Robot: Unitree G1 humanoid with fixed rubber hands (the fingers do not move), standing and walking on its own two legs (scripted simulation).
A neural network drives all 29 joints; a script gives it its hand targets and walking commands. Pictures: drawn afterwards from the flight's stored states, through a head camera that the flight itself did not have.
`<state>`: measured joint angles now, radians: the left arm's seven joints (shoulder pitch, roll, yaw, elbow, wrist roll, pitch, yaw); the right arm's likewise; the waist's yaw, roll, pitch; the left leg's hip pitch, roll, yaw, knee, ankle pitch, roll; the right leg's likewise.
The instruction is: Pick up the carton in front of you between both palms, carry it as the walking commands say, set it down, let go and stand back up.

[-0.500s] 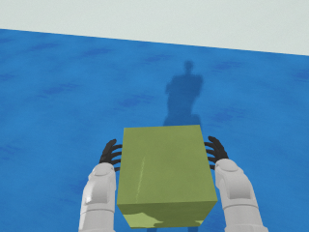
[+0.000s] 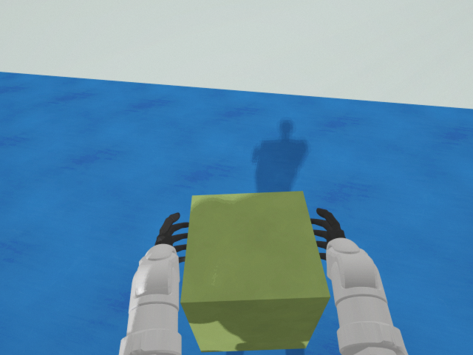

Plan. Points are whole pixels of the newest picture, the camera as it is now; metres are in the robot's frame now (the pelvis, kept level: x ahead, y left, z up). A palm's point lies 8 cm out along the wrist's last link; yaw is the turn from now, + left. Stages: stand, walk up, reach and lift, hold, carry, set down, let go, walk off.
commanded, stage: hold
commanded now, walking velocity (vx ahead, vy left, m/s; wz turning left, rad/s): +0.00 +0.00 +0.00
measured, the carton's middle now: (250, 274) +0.29 +0.00 -0.03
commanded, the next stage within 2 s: set down in 0.10 s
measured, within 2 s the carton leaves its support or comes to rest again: neither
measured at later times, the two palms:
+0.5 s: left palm (178, 250) +0.34 +0.15 -0.01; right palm (324, 247) +0.34 -0.15 -0.01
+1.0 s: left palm (195, 282) +0.38 +0.14 -0.20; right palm (312, 281) +0.37 -0.16 -0.20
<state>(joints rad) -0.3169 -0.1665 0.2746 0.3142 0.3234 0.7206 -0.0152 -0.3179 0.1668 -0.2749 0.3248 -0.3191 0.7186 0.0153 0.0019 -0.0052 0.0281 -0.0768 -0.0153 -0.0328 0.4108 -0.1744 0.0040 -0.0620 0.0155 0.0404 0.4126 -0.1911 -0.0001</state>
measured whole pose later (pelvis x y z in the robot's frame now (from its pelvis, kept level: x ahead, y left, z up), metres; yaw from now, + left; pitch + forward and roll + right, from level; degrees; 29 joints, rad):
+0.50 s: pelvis +0.01 +0.00 -0.01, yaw +0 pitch +2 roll +0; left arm -0.48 -0.20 0.47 0.51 0.42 0.45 -0.04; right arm -0.47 0.21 -0.47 0.50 -0.44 0.45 0.05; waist -0.01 0.00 0.07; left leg -0.36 -0.03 -0.05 0.57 -0.25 0.00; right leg -0.34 0.03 0.06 0.58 -0.27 0.00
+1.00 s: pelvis -0.03 +0.00 -0.14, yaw +0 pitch +36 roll +0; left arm -0.66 -0.12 0.42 0.59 0.23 0.19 0.04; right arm -0.65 0.11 -0.43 0.59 -0.22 0.19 -0.03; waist -0.02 0.00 -0.19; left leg -1.45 -0.07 -0.08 1.22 -0.39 -0.03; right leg -1.44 0.08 0.08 1.23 -0.41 0.02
